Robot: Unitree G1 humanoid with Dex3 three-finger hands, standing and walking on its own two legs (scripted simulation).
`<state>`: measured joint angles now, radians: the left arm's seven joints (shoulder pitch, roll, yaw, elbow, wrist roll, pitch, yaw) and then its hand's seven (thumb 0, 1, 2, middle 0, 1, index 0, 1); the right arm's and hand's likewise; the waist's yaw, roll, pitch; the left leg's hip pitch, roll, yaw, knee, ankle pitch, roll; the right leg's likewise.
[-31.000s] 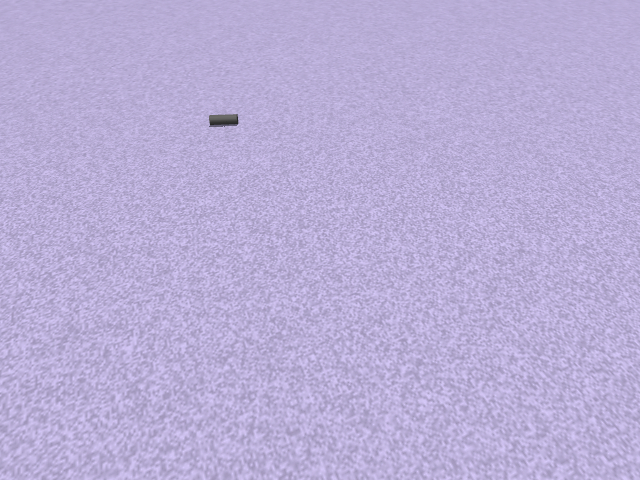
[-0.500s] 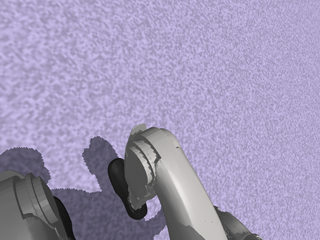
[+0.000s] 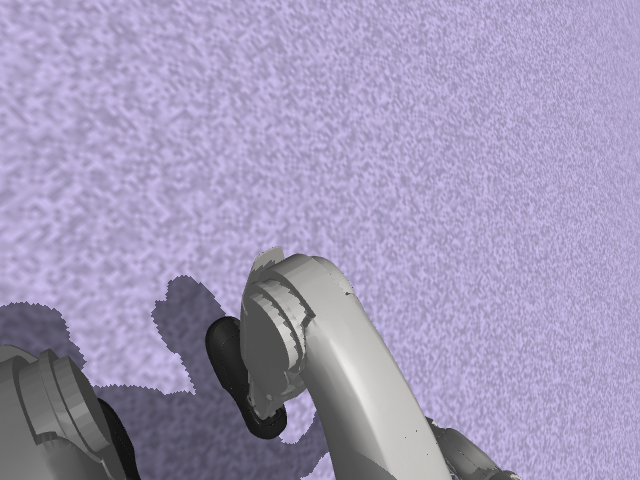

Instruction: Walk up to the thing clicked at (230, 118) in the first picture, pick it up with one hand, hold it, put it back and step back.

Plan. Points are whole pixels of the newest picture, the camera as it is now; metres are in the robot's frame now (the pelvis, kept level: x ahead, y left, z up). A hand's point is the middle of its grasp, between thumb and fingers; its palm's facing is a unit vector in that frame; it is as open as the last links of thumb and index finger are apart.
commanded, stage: open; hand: left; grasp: from above
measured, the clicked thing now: out of the picture +0.48 +0.32 -0.29
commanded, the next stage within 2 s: withdraw in 0.78 s
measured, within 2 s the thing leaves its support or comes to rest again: neither
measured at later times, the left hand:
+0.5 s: hand out of the picture +0.47 +0.32 -0.25, palm faces -0.45 -0.16 -0.88, open 11.9 cm
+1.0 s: hand out of the picture +0.48 +0.32 -0.25, palm faces -0.43 -0.15 -0.89, open 13.4 cm
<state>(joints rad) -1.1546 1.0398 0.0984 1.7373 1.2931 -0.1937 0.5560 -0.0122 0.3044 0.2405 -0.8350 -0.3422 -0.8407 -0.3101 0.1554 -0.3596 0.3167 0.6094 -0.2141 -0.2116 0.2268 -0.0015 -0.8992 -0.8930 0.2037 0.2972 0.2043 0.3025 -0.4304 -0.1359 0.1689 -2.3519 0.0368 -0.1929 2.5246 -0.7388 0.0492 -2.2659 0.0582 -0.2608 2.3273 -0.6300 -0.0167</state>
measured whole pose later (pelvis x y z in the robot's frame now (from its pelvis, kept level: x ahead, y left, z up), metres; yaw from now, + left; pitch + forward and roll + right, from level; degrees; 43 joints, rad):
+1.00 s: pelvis +0.00 +0.00 +0.00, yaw +0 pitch +31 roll -15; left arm -1.15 1.06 0.09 1.69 1.27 -0.19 0.55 0.00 -0.38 0.88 -0.18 -0.92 -0.19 -0.90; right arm 0.16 -0.35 0.34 0.60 -0.22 -0.22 0.23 0.00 -0.90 -0.89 0.20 0.30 0.20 0.30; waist -0.43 -0.14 0.18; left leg -2.35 0.04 -0.20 2.52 -0.74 0.04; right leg -2.26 0.06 -0.27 2.32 -0.63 -0.02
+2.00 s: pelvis +0.00 +0.00 +0.03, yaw +6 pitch +37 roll -9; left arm -1.14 0.81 0.03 1.39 1.21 -0.09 0.35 -0.01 -0.42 0.98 -0.17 -0.90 -0.15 -0.90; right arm 0.24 -0.26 0.15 0.66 -0.13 -0.05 0.12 0.00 -0.90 -0.89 0.20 0.30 0.21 0.30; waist -0.33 -0.01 -0.03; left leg -2.33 0.01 -0.08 2.38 -0.70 0.05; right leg -2.28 0.03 -0.15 2.27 -0.65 -0.03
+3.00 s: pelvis +0.06 +0.01 +0.37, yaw +15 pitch +17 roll -3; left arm 0.19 0.24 0.04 0.20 -0.05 0.35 0.09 0.01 0.90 0.90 -0.20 -0.30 -0.20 -0.30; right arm 0.24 -0.22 0.06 0.56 0.05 -0.11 -0.13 0.01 -0.90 -0.89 0.21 0.30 0.21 0.30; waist -0.08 0.03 -0.17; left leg -0.97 -0.01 -0.05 1.20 -0.53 0.02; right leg -0.93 0.05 -0.06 1.13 -0.50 -0.03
